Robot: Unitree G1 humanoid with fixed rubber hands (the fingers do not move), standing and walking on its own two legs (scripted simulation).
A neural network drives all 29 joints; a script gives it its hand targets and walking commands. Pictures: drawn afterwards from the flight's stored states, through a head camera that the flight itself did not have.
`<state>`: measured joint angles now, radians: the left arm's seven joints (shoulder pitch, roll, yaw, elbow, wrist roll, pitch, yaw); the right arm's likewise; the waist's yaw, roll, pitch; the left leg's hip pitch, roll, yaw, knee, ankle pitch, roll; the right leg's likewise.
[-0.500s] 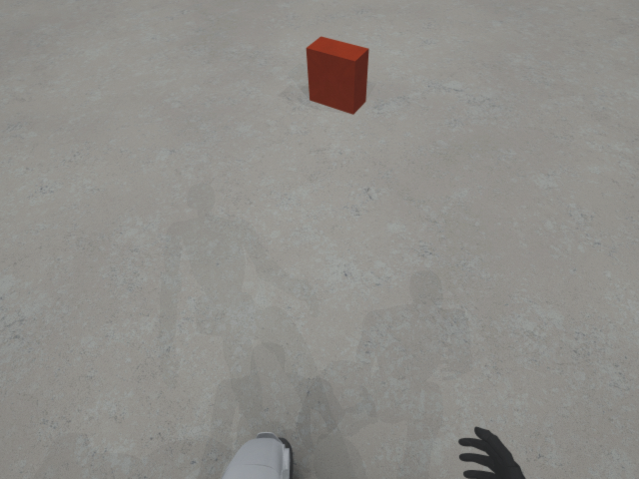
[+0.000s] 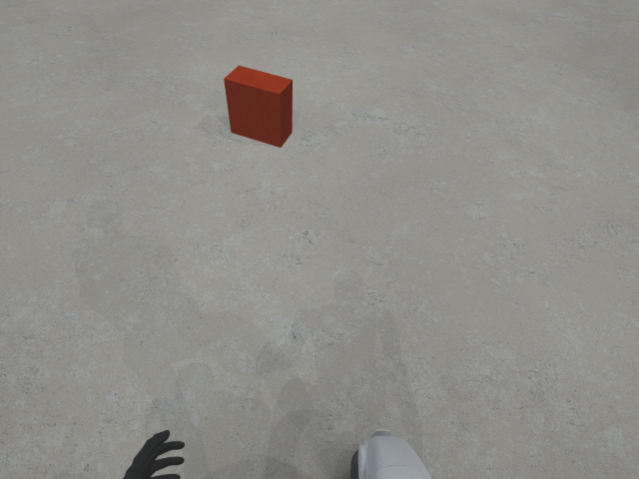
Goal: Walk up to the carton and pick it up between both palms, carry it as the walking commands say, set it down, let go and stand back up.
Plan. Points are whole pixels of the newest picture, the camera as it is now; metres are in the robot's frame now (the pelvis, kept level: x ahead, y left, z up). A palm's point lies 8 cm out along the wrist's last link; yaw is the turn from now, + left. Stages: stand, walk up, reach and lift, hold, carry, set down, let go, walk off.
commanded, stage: walk up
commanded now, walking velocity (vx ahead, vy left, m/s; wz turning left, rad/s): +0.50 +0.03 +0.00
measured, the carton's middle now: (260, 107) +1.80 +0.12 -0.63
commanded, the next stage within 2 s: none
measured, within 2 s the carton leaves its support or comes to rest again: neither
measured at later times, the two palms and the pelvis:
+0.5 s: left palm out of the picture +0.13 +0.21 -0.11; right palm (449, 328) +0.36 -0.26 -0.14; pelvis +0.23 -0.03 +0.00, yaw +1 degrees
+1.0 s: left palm (154, 228) +0.59 +0.28 -0.13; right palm (415, 307) +0.39 -0.20 -0.11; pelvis +0.47 +0.05 +0.00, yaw +1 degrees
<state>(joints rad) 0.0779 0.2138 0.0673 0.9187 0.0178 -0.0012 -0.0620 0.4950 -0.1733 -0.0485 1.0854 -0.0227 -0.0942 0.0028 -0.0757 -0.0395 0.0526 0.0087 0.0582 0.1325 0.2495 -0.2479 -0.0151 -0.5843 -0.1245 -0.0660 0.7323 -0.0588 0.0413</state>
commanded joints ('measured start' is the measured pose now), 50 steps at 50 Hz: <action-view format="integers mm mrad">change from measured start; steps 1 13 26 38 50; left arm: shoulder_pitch -116 210 417 295 -36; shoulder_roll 16 84 137 43 11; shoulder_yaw -3 9 38 3 2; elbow -92 54 79 74 -38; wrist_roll -5 -6 4 15 0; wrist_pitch -23 -76 -93 -79 -8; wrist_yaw -1 63 80 50 -3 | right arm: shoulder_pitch -10 -57 -476 -188 -30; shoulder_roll -141 -34 -65 -190 -132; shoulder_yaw -25 -29 -10 -43 -16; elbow -24 -37 -226 -122 -41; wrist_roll -1 -3 -5 -3 2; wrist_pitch -3 48 81 9 -18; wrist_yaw -6 25 77 9 -3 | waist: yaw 13 62 143 41 25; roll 230 -110 -135 99 192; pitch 93 -46 83 -96 83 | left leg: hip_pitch -131 -543 -567 -19 -91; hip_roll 178 78 69 322 227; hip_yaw -86 -149 -53 -456 -133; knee -142 914 359 -24 -120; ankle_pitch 106 26 233 19 197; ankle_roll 121 -3 -30 144 104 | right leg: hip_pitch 115 407 464 -94 -57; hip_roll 16 -215 -199 -33 -8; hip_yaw -47 204 48 84 5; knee -111 -507 -621 527 10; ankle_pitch -20 -85 -93 -249 17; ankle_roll -9 -92 -119 -60 4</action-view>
